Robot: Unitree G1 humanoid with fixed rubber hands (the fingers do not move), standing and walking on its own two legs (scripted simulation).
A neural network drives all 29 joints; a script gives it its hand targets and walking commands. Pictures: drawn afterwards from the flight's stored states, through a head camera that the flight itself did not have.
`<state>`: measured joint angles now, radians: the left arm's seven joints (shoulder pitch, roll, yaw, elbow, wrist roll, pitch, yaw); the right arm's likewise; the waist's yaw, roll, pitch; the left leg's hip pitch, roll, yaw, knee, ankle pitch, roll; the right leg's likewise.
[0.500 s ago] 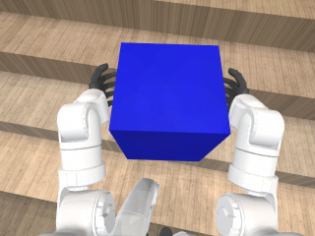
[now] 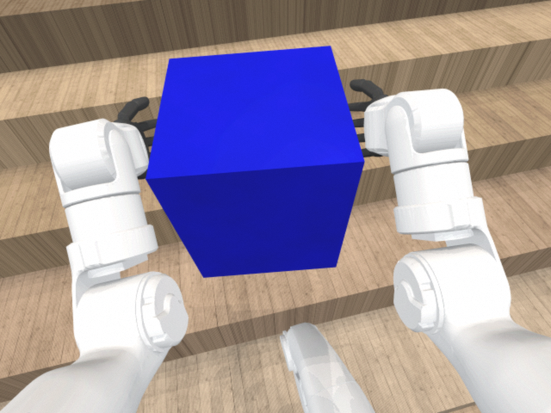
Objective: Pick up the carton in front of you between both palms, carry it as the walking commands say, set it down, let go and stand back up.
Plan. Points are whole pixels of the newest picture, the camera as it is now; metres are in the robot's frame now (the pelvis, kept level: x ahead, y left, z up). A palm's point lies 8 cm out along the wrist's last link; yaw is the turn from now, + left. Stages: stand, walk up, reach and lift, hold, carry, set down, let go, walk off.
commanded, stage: carry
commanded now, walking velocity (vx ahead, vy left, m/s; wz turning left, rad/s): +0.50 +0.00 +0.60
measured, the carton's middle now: (260, 173) +0.41 -0.09 +0.14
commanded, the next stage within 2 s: none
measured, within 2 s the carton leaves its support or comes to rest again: neither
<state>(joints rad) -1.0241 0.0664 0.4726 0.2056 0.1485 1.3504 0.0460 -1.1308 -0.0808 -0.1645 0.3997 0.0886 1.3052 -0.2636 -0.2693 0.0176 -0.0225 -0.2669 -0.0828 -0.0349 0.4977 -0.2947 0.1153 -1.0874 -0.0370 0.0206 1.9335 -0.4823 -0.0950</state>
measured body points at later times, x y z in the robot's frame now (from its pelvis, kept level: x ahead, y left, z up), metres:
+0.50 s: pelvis +0.28 -0.11 +0.18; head +0.33 -0.10 +0.63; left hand +0.63 +0.15 +0.35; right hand +0.72 -0.14 +0.35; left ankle +0.30 -0.01 -0.47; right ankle +0.26 -0.22 -0.56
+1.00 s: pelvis +0.55 -0.14 +0.28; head +0.60 -0.11 +0.73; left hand +0.92 +0.02 +0.36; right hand +0.93 -0.28 +0.38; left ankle +0.48 +0.00 -0.18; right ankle +0.58 -0.17 -0.39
